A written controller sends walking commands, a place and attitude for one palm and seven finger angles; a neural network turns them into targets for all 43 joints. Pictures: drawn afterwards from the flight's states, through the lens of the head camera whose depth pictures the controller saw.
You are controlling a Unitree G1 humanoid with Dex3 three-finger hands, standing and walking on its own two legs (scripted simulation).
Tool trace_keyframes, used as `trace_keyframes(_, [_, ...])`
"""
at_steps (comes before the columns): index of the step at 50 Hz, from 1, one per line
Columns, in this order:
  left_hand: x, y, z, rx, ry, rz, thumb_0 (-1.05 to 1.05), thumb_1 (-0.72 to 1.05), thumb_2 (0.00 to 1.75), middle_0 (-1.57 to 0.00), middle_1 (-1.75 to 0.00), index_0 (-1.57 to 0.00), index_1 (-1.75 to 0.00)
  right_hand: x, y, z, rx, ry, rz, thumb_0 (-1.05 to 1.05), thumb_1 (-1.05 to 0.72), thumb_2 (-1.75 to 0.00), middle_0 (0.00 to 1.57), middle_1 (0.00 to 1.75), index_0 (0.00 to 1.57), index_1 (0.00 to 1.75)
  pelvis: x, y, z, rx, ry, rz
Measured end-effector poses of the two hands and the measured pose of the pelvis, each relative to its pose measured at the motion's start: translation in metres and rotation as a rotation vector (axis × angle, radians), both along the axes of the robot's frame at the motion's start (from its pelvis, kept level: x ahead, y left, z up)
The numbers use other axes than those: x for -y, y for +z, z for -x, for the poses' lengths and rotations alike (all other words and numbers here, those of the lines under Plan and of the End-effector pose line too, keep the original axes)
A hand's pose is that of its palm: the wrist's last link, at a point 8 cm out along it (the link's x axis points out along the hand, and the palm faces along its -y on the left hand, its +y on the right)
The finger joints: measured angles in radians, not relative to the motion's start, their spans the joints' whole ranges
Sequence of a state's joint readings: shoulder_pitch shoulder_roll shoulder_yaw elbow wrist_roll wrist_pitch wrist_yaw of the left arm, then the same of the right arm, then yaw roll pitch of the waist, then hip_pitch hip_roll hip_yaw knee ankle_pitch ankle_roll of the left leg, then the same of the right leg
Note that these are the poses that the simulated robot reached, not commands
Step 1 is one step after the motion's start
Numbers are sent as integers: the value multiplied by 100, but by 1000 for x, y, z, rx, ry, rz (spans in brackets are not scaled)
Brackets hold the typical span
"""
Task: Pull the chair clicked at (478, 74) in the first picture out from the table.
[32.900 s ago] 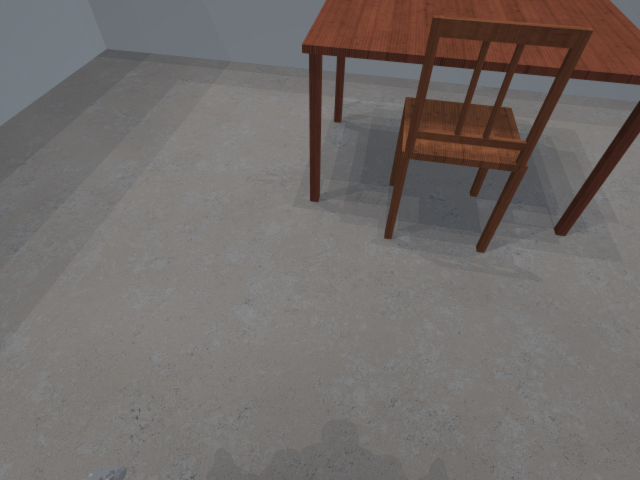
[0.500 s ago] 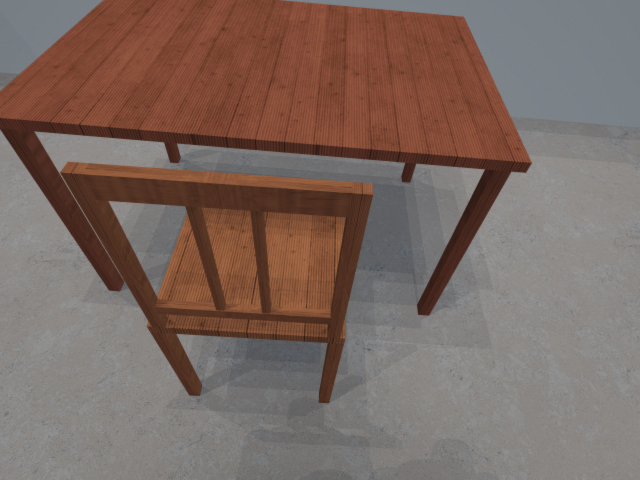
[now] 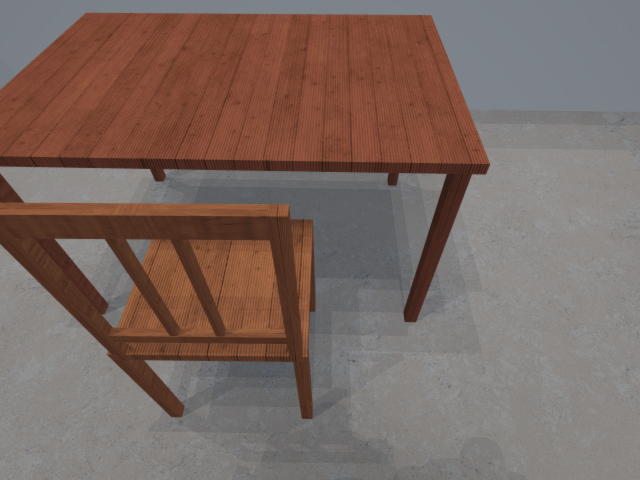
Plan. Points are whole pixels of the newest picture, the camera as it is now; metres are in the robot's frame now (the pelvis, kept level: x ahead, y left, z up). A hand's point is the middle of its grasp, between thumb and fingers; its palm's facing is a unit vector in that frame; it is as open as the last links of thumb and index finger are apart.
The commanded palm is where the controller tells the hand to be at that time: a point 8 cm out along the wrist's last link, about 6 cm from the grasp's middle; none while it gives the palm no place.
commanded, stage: come to a stop and stand still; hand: left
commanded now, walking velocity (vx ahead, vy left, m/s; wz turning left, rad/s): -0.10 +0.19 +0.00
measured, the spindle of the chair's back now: (148, 291) +0.40 +0.31 -0.07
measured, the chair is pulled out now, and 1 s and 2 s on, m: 0.16 0.16 0.16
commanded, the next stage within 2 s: look again from close up in 1.38 s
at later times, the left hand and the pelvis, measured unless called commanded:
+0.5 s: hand out of the picture +0.01 +0.24 -0.16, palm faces +0.01 -0.97 -0.26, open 7.4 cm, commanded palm none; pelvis -0.03 +0.04 +0.00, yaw +0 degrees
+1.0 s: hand out of the picture +0.01 +0.20 -0.16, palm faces +0.00 -0.98 -0.21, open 7.4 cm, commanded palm none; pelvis +0.01 +0.03 +0.01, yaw +0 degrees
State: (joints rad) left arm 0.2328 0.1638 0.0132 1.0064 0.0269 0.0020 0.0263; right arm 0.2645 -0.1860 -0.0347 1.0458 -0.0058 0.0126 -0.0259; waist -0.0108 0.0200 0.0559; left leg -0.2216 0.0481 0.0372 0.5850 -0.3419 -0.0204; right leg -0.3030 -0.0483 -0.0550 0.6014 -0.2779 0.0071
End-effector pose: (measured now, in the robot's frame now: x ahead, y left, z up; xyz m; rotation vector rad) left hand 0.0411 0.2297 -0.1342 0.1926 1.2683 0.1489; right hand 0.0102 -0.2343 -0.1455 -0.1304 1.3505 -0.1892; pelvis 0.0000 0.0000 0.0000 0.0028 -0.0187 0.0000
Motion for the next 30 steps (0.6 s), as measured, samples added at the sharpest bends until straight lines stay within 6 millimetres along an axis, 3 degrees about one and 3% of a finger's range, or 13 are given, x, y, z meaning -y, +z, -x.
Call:
trace_keyframes(6, [5, 2, -6, 7, 14, -7, 1, 92, 89, -20, -30, -20, -30, 4, 3, -7, 5, 23, -8, 0, -91, -89, 19, 30, 19, 29, 8, 3, 3, 5, -8, -22])
trace_keyframes(11, [-4, 3, 2, 22, 23, -17, 1, 91, 89, -20, -30, -20, -30, 1, 3, -8, 10, 40, -5, 0, -91, -89, 19, 30, 19, 29, 3, 2, 13, 3, 13, -21])
trace_keyframes(19, [-36, -4, 26, 0, -7, -21, 1, 90, 89, -20, -30, -20, -30, -21, 10, -3, 106, 39, 5, 1, -91, -89, 19, 30, 19, 29, -23, -3, 25, 11, -3, -15])
trace_keyframes(24, [-56, 4, 32, 4, 0, -35, 1, 90, 89, -20, -30, -20, -30, -43, 8, 2, 118, 60, -15, 1, -91, -89, 19, 30, 19, 29, -39, -1, 27, 14, 4, 1])
trace_keyframes(30, [-62, 10, 44, -9, 18, -42, 1, 90, 89, -20, -30, -20, -30, -52, 5, 2, 90, 79, -33, 1, -93, -89, 20, 30, 20, 29, -46, 3, 25, 18, 7, -8])
